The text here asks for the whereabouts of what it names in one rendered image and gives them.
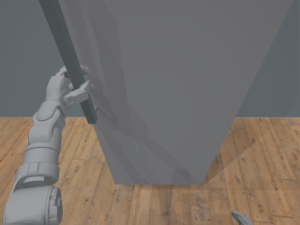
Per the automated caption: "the left robot hand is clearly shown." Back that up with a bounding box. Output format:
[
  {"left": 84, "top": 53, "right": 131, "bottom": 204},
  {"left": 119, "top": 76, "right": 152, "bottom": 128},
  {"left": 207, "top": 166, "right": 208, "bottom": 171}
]
[{"left": 45, "top": 66, "right": 95, "bottom": 111}]

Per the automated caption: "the robot left upper arm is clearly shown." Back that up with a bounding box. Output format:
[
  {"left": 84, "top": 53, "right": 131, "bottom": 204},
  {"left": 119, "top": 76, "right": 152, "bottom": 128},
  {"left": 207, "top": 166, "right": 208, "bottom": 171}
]
[{"left": 1, "top": 185, "right": 63, "bottom": 225}]

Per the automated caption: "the robot left forearm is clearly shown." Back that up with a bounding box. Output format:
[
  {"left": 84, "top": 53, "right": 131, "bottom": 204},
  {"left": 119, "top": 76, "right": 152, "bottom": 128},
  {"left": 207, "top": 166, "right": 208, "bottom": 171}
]
[{"left": 2, "top": 100, "right": 67, "bottom": 224}]

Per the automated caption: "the handle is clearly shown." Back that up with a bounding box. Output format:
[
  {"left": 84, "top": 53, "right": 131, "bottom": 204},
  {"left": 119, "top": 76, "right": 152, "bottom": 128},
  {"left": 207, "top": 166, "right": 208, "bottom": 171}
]
[{"left": 38, "top": 0, "right": 98, "bottom": 124}]

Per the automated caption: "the fridge door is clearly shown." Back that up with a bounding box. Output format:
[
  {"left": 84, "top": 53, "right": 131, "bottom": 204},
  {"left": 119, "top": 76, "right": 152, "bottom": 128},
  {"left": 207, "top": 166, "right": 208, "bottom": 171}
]
[{"left": 58, "top": 0, "right": 293, "bottom": 185}]

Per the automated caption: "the right robot hand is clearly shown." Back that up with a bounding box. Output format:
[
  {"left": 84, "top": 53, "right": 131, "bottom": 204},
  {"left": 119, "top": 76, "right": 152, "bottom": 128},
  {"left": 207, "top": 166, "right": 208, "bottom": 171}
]
[{"left": 232, "top": 210, "right": 252, "bottom": 225}]

